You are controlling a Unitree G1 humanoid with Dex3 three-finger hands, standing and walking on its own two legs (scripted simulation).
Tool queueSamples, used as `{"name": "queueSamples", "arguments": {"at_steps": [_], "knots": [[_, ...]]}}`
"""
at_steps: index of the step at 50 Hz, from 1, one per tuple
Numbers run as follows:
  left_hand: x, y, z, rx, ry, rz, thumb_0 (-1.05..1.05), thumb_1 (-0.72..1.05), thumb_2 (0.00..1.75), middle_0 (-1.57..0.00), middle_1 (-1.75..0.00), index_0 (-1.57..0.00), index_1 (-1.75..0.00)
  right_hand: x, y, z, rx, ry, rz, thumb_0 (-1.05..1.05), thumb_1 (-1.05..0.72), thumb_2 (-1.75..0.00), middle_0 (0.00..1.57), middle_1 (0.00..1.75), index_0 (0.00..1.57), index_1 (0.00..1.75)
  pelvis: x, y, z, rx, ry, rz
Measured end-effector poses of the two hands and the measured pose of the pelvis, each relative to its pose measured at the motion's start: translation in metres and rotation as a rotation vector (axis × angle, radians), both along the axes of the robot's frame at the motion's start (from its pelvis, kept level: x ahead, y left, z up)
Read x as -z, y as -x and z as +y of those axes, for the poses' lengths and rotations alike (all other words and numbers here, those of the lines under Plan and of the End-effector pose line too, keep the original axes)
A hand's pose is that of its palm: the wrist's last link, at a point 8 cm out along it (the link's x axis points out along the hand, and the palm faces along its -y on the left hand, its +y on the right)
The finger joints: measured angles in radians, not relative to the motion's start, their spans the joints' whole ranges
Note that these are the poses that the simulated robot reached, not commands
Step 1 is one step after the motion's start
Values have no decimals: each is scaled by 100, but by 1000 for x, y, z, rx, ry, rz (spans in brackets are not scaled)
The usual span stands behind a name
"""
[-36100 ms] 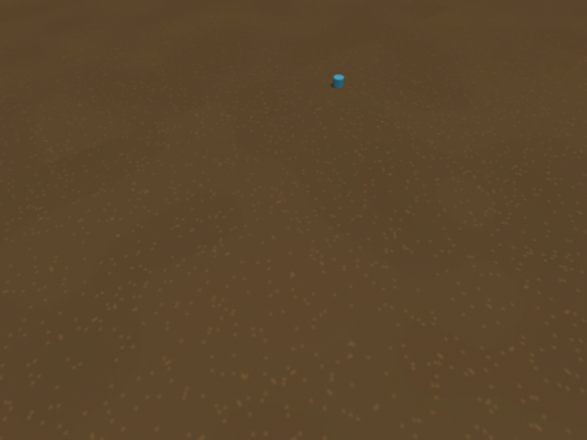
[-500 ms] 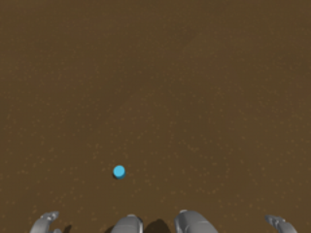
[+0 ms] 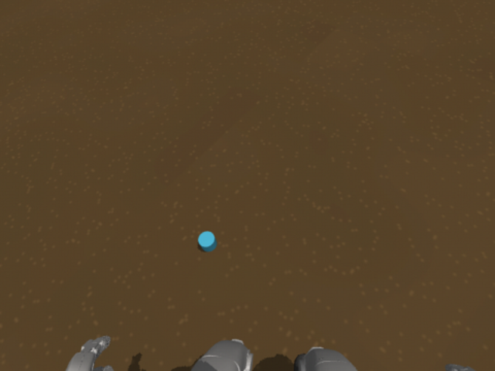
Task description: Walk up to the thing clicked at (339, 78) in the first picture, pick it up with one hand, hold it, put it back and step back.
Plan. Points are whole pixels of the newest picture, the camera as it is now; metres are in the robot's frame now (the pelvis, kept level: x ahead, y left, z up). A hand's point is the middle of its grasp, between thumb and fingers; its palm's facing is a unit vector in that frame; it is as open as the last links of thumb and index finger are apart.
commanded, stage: step back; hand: left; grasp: from above
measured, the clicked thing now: (207, 241) +0.58 +0.26 -0.73
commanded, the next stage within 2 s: none
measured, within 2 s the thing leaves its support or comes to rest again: neither
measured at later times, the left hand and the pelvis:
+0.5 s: hand out of the picture -0.07 +0.28 -0.16, palm faces -0.06 -0.91 -0.42, open 7.4 cm; pelvis -0.16 +0.00 -0.01, yaw -4 degrees
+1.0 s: hand out of the picture -0.19 +0.29 -0.15, palm faces +0.03 -0.92 -0.38, open 7.4 cm; pelvis -0.32 +0.02 +0.00, yaw +3 degrees
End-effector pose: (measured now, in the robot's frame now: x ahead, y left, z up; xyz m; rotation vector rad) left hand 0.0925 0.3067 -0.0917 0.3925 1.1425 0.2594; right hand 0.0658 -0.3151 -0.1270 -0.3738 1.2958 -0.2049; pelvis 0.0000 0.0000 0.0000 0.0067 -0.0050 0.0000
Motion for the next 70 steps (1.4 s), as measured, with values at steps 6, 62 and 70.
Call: {"name": "queueSamples", "arguments": {"at_steps": [6, 62, 70], "knots": [[22, 16, 14, -3, 45, -70, 1, 90, 90, -21, -30, -20, -30, -5, 19, 19, -50, 21, -32, 1, -91, -90, 21, 30, 20, 30, 11, 37, 11, -39, -11, -36], [29, 406, 19, 35, 29, 43, 1, 91, 90, -21, -30, -20, -30, -20, 340, 21, -54, 11, -228, 1, -90, -90, 21, 30, 20, 30, 12, 405, 14, 53, 15, -23], [7, 481, 13, -14, 16, 80, 1, 90, 90, -21, -30, -20, -30, -13, 406, 20, 0, -45, -171, 1, -91, -90, 21, 30, 20, 30, 0, 439, 9, 49, -9, -40]]}}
